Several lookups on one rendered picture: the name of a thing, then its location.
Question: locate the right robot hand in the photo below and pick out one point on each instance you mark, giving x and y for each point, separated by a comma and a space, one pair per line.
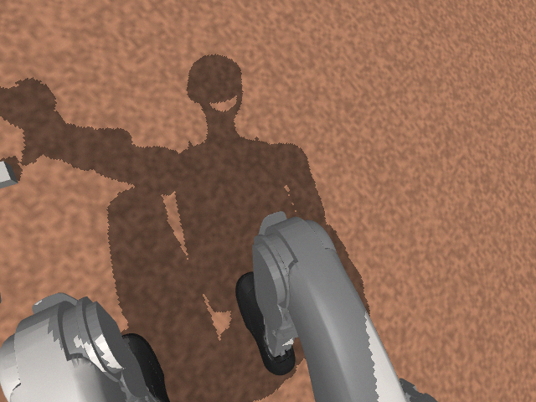
412, 395

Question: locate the left robot foot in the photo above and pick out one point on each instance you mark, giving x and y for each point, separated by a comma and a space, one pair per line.
150, 367

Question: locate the small box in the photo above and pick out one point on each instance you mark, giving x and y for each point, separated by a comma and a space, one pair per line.
7, 176

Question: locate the right robot foot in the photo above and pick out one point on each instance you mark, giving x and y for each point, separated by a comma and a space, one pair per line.
253, 318

